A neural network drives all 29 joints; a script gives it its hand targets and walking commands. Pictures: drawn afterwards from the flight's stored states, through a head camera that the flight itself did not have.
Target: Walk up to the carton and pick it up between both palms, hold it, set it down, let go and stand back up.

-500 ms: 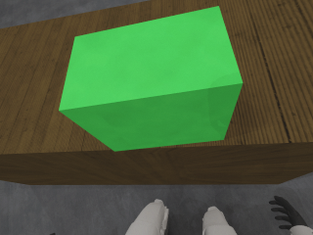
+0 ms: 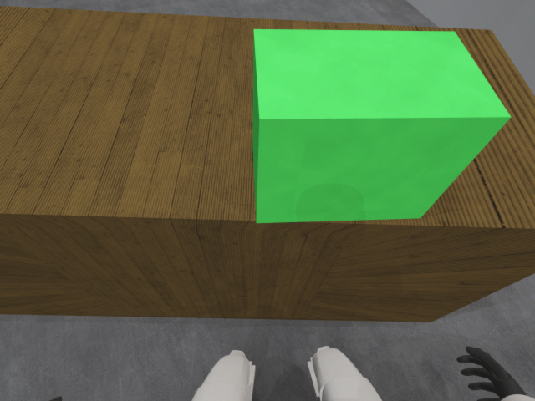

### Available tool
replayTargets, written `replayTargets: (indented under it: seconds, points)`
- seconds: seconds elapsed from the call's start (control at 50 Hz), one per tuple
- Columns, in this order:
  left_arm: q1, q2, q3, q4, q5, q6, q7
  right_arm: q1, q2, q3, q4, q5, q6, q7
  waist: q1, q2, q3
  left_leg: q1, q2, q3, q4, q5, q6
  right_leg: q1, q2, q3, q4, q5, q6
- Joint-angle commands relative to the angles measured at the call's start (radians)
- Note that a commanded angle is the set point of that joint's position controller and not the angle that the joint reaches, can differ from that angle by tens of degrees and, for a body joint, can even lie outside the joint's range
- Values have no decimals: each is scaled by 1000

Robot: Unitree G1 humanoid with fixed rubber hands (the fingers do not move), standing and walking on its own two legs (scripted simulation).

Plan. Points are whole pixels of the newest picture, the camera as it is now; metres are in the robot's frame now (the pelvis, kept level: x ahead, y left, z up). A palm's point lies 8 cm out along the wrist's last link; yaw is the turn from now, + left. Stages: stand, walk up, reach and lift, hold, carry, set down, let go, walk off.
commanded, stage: walk up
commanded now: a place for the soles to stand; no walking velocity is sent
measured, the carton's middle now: (347, 135) +0.48 -0.12 +0.10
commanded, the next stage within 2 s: none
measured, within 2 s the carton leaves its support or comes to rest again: neither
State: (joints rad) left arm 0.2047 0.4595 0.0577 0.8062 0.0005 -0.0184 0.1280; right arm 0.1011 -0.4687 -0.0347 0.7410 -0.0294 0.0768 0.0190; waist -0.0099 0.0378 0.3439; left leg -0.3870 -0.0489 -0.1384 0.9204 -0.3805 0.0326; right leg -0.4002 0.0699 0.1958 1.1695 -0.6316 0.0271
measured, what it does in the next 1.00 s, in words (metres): walks backwards: right foot, then left foot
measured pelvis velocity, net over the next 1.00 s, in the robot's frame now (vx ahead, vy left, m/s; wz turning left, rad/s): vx -0.28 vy -0.14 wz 0.01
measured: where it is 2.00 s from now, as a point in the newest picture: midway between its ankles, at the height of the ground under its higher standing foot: outside the picture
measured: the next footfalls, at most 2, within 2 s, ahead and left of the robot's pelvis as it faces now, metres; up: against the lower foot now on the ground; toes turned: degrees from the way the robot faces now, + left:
right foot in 0.60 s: -0.04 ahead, -0.08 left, +0.00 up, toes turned +0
left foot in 0.92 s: -0.33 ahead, +0.01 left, +0.00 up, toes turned +0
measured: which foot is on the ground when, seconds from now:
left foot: down 0.00-0.60, up 0.62-0.90, down 0.92-1.00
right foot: up 0.00-0.58, down 0.60-0.86, up 0.88-1.00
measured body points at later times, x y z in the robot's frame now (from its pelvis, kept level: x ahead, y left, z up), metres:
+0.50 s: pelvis -0.11 +0.00 +0.02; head -0.09 +0.02 +0.46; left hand -0.02 +0.35 -0.09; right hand +0.05 -0.33 -0.04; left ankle +0.07 +0.08 -0.69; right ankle -0.05 -0.11 -0.66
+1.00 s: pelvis -0.28 -0.14 +0.00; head -0.29 -0.16 +0.45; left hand -0.17 +0.20 -0.07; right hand -0.31 -0.48 -0.12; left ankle -0.37 +0.01 -0.70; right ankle -0.28 -0.21 -0.64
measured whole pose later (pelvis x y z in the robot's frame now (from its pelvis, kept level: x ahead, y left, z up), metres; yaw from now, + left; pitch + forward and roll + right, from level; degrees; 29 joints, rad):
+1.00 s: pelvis -0.28 -0.14 +0.00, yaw +1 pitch -4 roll +7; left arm 0.27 0.50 0.06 0.81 0.00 0.04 -0.03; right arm 0.48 -0.43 -0.05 0.80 -0.03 0.04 -0.02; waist -0.08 -0.10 0.05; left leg -0.08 -0.10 0.01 0.66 -0.52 -0.02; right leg -0.50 0.10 0.16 1.27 -0.39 -0.02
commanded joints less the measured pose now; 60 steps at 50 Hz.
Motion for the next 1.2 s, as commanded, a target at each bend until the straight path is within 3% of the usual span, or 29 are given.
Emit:
replayTargets:
  seconds: [0.0,0.02,0.06,0.14,0.26,0.38,0.44,0.48,0.52,0.54,0.56,0.6,0.68,0.72,0.74,0.78,0.8,0.82,0.86,0.88,0.92,0.94,0.96,0.98,1.0,1.04,1.06,1.1,1.18]
  points:
    - [172,191,67,24,-14,32,-32,4,-186,-115,-110,3,-25,5,-36,213,-235,139,143,-270,-681,-252,-104,-194,21,-26,106,161,-47]
    - [187,199,85,41,4,29,-46,29,-156,-118,-78,9,-35,2,-21,115,-301,230,149,-291,-672,-315,-120,-155,23,-38,99,180,-46]
    - [190,179,58,23,8,32,-58,56,-201,-125,-51,31,-39,-9,-35,199,-301,258,162,-294,-708,-323,-175,-171,3,-34,35,204,-45]
    - [229,180,70,81,26,29,-79,25,-177,-116,-53,32,-59,-7,-9,143,-483,360,180,-316,-660,-348,-38,-76,-8,-71,-30,169,-19]
    - [232,204,80,79,21,28,-111,86,-178,-105,-26,35,-79,-21,-19,90,-430,305,190,-273,-654,-276,-32,-19,-6,-96,-134,161,-22]
    - [272,200,80,108,26,44,-120,-36,-210,-99,-43,7,-56,-8,27,243,-349,-63,217,-247,-675,-396,94,161,-2,-225,-206,44,-32]
    - [372,214,94,125,28,58,-128,-66,-224,-116,-47,-8,-42,-2,67,315,-411,-130,225,-264,-746,-453,44,320,-20,-285,-312,73,-48]
    - [441,196,105,165,32,54,-133,-124,-223,-108,-41,-13,-27,-16,150,194,-379,-357,216,-226,-667,-502,39,488,-45,-269,-397,154,-84]
    - [428,238,108,143,49,40,-132,-78,-166,-95,-38,-11,-22,-32,156,-109,-284,-404,-3,-129,-152,-458,14,304,-108,12,-666,-94,-133]
    - [197,251,104,42,78,34,-127,-6,-72,-74,-18,7,-39,-39,89,-365,-206,-308,-178,-11,263,-197,-24,-104,-381,508,-1017,-452,-219]
    - [-14,281,99,-36,80,30,-126,77,-149,-103,22,10,-37,-46,-18,-210,-158,-143,-137,-81,403,-118,-30,-331,-444,577,-1096,-522,-230]
    - [-56,268,81,-57,84,10,-120,178,-209,-122,95,20,-31,-25,-67,-80,-108,25,-133,-53,460,-18,-39,-485,-366,470,-1181,-520,-116]
    - [-90,258,98,-75,78,6,-112,321,-232,-121,121,41,-8,-6,-86,-221,-119,-6,-128,20,455,16,-55,-312,-204,207,-1228,-380,151]
    - [-96,235,101,-108,63,17,-132,377,-265,-141,109,37,-25,-9,-90,-249,-222,95,-110,124,331,20,-56,-154,-108,52,-1192,-147,189]
    - [-162,231,128,-126,58,24,-136,540,-272,-150,125,33,-35,-13,-150,-299,-242,291,-105,202,180,-80,-42,-175,-45,-80,-1213,34,331]
    - [-349,199,137,-174,83,47,-146,877,-275,-190,165,39,-41,-23,-340,-282,-370,608,-18,397,-409,-219,48,-110,100,-293,-881,348,415]
    - [-383,128,127,-198,82,66,-148,861,-212,-198,148,47,-53,-50,-374,-1,-330,485,109,274,-711,-131,150,-29,162,-351,-208,403,286]
    - [-67,83,107,-124,65,75,-138,511,-126,-154,16,21,-69,-57,-146,372,-341,213,189,-38,-711,93,154,27,39,-178,315,88,-7]
    - [125,152,108,-89,18,54,-158,43,-79,-116,-103,-21,-102,-68,105,23,-243,-115,324,-415,-574,-37,162,26,8,68,412,146,-107]
    - [219,173,118,-78,0,52,-153,49,-104,-104,-99,-35,-102,-63,151,-64,-281,-87,290,-277,-586,-40,137,25,10,49,323,184,-130]
    - [402,206,117,-114,7,47,-167,-95,-220,-126,-122,-55,-115,-60,259,54,-299,172,315,-166,-643,43,134,-125,-21,-21,201,166,-142]
    - [233,219,120,-127,19,51,-174,-129,-333,-148,-115,-36,-125,-71,203,263,-196,65,528,-430,-606,-64,208,-114,-241,74,-20,99,-140]
    - [229,246,120,-89,3,13,-163,-58,-266,-150,-106,-30,-138,-61,180,150,-196,37,415,-343,-326,134,186,68,-324,205,-454,36,-162]
    - [308,231,127,-11,-4,-27,-153,105,-196,-132,-71,-39,-117,-56,160,-58,-300,-27,215,-64,65,278,111,387,-229,185,-817,51,-83]
    - [290,289,128,-22,-12,-45,-136,249,-93,-86,-52,-33,-100,-35,105,-289,-212,-197,8,106,313,-39,32,391,-186,299,-836,307,1]
    - [329,230,109,4,-6,-54,-126,318,-73,-62,-26,-10,-94,-36,17,-154,-97,-259,2,21,381,-95,4,277,-198,413,-682,904,119]
    - [330,253,108,11,-6,-58,-123,336,-49,-55,-8,-1,-86,-38,5,-283,-100,-263,10,-33,379,-130,29,260,-210,257,-622,1049,127]
    - [337,239,109,-7,-14,-48,-84,216,-93,-79,-55,-4,-84,-31,62,-224,-145,-292,-37,-29,432,-165,39,231,-251,573,-939,744,187]
    - [79,179,111,-71,-5,-52,-90,406,-173,-115,-5,48,-90,-13,-95,-421,-65,2,-19,130,136,-69,17,30,-71,154,-1084,873,446]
